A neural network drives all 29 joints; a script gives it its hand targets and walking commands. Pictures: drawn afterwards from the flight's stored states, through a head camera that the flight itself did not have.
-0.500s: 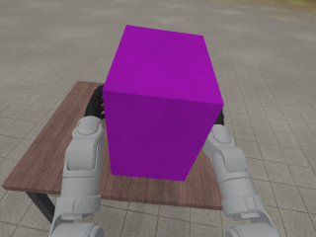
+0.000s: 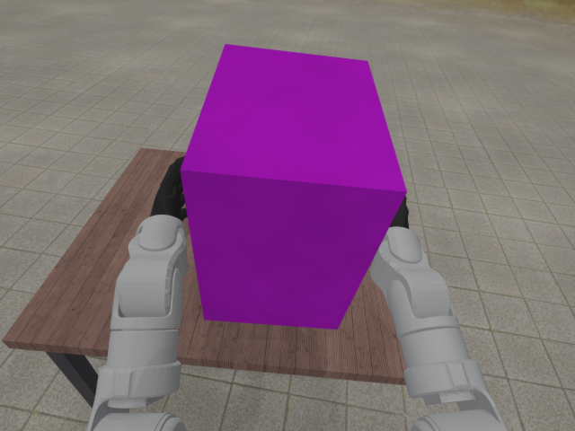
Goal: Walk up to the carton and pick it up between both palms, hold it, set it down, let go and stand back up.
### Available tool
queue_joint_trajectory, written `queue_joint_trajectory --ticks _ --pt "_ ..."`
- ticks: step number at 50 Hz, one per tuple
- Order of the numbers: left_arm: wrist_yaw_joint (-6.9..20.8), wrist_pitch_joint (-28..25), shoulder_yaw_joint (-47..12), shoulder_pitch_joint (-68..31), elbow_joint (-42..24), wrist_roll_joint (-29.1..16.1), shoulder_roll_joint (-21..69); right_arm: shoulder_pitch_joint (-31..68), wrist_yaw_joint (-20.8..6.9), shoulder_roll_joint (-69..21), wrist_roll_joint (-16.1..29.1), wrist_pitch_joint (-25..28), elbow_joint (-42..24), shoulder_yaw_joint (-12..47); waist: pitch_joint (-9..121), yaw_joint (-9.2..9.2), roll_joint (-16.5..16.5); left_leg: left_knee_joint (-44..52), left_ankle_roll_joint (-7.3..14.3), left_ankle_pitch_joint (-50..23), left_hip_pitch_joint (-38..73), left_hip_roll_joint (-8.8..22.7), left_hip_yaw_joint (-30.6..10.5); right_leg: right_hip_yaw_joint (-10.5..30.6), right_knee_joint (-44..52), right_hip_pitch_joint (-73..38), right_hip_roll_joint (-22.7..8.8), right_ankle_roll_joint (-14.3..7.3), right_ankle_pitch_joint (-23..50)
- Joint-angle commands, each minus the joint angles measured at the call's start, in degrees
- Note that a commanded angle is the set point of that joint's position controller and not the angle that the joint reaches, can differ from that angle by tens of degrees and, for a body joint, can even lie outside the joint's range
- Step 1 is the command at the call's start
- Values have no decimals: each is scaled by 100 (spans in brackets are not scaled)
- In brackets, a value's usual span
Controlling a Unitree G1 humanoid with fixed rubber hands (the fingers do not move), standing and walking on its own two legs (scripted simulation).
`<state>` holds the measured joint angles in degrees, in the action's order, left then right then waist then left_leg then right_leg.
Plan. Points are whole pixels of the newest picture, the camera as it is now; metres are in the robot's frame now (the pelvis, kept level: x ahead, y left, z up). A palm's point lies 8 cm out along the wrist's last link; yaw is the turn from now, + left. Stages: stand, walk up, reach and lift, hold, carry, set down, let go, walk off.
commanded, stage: hold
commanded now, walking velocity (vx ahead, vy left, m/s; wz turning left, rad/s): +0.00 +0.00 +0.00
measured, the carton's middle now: (283, 193) +0.41 +0.00 +0.17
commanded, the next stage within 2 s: none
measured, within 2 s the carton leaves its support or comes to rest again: neither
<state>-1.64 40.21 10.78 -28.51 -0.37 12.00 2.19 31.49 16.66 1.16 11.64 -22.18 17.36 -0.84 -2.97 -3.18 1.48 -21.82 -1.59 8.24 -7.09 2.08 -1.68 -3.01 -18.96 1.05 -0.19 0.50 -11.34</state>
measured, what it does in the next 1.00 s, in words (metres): stands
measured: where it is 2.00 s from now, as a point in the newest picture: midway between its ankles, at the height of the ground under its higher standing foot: outside the picture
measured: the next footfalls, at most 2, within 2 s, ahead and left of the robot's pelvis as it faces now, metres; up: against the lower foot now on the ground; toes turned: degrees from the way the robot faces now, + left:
none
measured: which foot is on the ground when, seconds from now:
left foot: down 0.00-1.00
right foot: down 0.00-1.00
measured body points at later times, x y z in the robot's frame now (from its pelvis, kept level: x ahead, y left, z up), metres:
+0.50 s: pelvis -0.01 +0.00 +0.00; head -0.03 +0.02 +0.45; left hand +0.36 +0.15 +0.17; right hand +0.36 -0.14 +0.16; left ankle +0.05 +0.13 -0.75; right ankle +0.00 -0.12 -0.75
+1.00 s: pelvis +0.00 -0.01 +0.00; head -0.03 +0.01 +0.45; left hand +0.36 +0.14 +0.17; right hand +0.37 -0.15 +0.16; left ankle +0.05 +0.13 -0.75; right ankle +0.00 -0.12 -0.75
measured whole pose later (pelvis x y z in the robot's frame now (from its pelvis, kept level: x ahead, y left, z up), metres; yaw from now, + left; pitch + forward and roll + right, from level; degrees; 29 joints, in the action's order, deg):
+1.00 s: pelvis +0.00 -0.01 +0.00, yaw +0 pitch -8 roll -1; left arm -1.2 41.6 11.3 -27.2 -1.2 13.8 3.0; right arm 31.9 16.1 1.6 11.9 -22.9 19.0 0.1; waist -4.2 -3.3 2.5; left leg -21.1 -2.0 8.0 -4.9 2.3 -1.9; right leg -3.1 -19.4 -0.6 0.0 0.1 -11.8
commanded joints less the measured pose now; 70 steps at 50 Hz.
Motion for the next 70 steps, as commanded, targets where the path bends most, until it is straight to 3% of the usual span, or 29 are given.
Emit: queue_joint_trajectory --ticks 1,6,11,14,16,17,18,26,32,48,56,58,61,65,70 --pt "826 -480 -3282 -4284 -950 -865 3236 5106 -730 -3492 481 488 -2147 2995 3339 -14 -261 46 13 -1568 1723 -449 70 -37 310 27 363 302 1434" --pt "919 -401 -3191 -4138 -1009 -753 3214 5004 -658 -3491 624 469 -2101 3080 3163 -57 -264 -3 -41 -1988 1785 -462 78 -38 269 -272 378 335 2050" --pt "881 -434 -3207 -4460 -914 -802 3268 5323 -746 -3504 537 523 -2065 2894 3074 -36 -341 98 5 -1434 1664 -452 107 -59 390 94 345 286 1210" --pt "839 -472 -3290 -4612 -881 -818 3292 5374 -787 -3533 444 565 -1981 2822 3188 -53 -403 113 17 -1352 1693 -425 105 -51 374 164 342 251 1069" --pt "811 -518 -3346 -4638 -964 -898 3353 5485 -769 -3628 506 601 -2120 2958 3511 -15 -315 38 53 -1484 1768 -429 92 -40 338 87 363 260 1240" --pt "750 -482 -3525 -4172 -1198 -877 3424 5026 -793 -3324 580 548 -2062 2824 3388 -61 -410 26 -70 -1571 1937 -352 109 -137 270 206 454 257 1227" --pt "740 -449 -3536 -4329 -1325 -909 3394 5169 -797 -3344 598 549 -2144 2902 3530 -50 -397 -20 -79 -1618 1966 -371 122 -143 297 206 441 262 1157" --pt "790 -389 -3339 -4300 -1053 -784 3223 5125 -854 -3276 430 530 -1885 2672 3162 -96 -344 160 32 -1123 1657 -399 175 -85 329 153 335 285 932" --pt "763 -455 -3502 -4439 -1265 -879 3300 5271 -823 -3443 568 558 -2133 2892 3481 -51 -473 -2 -12 -1508 1738 -452 130 -64 228 0 327 331 1437" --pt "891 -426 -3315 -4224 -1239 -808 3184 5072 -730 -3406 599 474 -2152 2939 3248 -66 -245 55 8 -1539 1678 -488 157 -46 230 -202 329 395 1773" --pt "847 -421 -3417 -4216 -1296 -838 3197 4951 -757 -3329 565 447 -2147 2882 3186 -105 -333 58 -42 -1474 1730 -452 152 -86 265 -14 357 340 1497" --pt "857 -484 -3440 -4647 -1131 -939 3234 5281 -750 -3549 488 515 -2136 2837 3321 -159 -487 71 5 -1320 1649 -467 70 -25 312 136 293 309 1241" --pt "862 -502 -3298 -4609 -965 -840 3248 5170 -787 -3611 437 510 -1832 2776 3126 -98 -462 150 60 -1203 1556 -448 82 8 352 81 272 282 1084" --pt "815 -488 -3372 -4465 -971 -864 3309 5335 -765 -3515 539 568 -2060 2942 3524 -54 -485 -29 -31 -1718 1836 -429 60 -57 294 64 370 255 1414" --pt "810 -492 -3266 -4348 -906 -837 3310 5339 -751 -3490 606 591 -2068 3012 3570 17 -425 -36 -4 -1715 1799 -433 55 -48 288 93 380 267 1342"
